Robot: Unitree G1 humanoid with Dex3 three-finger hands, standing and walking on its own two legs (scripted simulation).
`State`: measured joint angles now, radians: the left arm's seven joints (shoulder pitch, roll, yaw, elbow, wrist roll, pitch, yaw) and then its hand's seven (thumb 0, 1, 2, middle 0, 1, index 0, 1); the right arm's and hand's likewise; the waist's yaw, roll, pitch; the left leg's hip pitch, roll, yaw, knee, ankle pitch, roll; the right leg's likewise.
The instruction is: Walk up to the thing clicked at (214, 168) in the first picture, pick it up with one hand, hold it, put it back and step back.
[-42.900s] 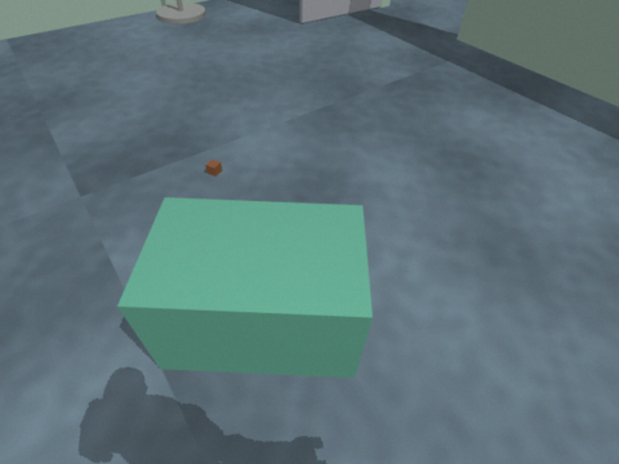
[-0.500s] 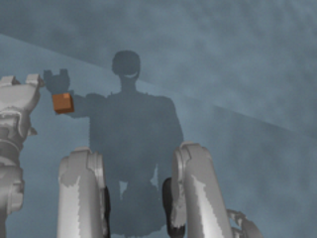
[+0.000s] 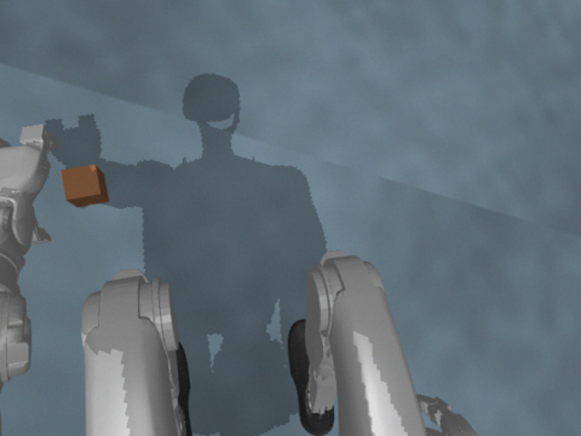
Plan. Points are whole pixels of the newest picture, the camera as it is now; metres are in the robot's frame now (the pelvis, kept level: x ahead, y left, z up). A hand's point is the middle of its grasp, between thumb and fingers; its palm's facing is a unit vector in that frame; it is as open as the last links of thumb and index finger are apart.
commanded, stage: rise first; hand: left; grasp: from above
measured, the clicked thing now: (86, 186) +0.49 +0.29 -0.31
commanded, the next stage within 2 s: approach in 1.70 s
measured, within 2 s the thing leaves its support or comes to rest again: neither
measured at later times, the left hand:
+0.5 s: hand (35, 195) +0.44 +0.32 -0.19, palm faces -0.43 -0.11 -0.89, open 14.4 cm
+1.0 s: hand (34, 189) +0.45 +0.32 -0.20, palm faces -0.43 -0.11 -0.90, open 14.4 cm
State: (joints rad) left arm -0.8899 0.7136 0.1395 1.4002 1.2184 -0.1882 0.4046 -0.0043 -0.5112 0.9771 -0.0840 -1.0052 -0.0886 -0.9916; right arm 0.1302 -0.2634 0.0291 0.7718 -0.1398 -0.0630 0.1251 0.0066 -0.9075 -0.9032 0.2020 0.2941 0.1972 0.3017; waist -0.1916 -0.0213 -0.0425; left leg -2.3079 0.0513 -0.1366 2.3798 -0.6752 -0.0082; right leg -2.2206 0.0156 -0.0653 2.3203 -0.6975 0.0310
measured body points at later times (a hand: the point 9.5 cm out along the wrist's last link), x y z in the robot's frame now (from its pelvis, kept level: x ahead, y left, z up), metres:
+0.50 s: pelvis +0.00 +0.00 -0.01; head +0.24 +0.07 +0.36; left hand +0.46 +0.32 -0.14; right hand +0.07 -0.27 -0.12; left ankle +0.08 +0.13 -0.30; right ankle +0.09 -0.12 -0.30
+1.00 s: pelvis +0.00 +0.00 -0.02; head +0.25 +0.08 +0.35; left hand +0.47 +0.33 -0.15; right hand +0.06 -0.27 -0.12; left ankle +0.08 +0.13 -0.30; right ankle +0.09 -0.12 -0.30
